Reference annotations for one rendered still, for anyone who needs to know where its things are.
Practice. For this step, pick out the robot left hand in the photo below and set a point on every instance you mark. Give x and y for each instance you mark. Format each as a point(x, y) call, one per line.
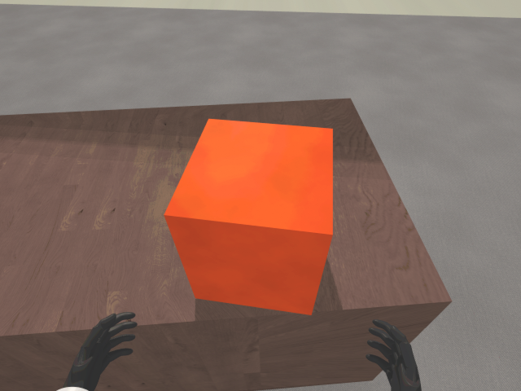
point(94, 355)

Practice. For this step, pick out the robot right hand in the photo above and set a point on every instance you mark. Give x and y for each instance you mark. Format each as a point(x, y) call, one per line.
point(401, 370)

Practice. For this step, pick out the pedestal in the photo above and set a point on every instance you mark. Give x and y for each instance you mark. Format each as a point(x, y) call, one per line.
point(83, 236)

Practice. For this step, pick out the carton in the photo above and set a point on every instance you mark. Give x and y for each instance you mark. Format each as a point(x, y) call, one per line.
point(252, 216)

